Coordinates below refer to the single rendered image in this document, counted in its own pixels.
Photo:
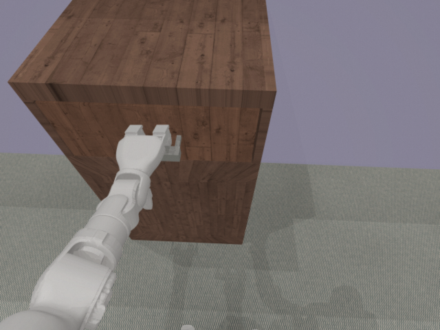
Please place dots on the cabinet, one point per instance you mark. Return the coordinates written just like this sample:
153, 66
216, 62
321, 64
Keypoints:
207, 53

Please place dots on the left robot forearm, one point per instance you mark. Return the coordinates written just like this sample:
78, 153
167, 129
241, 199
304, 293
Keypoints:
106, 232

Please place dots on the robot left hand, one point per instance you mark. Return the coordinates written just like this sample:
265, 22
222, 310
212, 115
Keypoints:
143, 152

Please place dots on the handle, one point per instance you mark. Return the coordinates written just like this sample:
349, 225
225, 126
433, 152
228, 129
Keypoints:
173, 153

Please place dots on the drawer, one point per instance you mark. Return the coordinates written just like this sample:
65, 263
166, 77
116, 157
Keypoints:
207, 133

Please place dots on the left robot upper arm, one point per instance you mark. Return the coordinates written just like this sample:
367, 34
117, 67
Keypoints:
74, 297

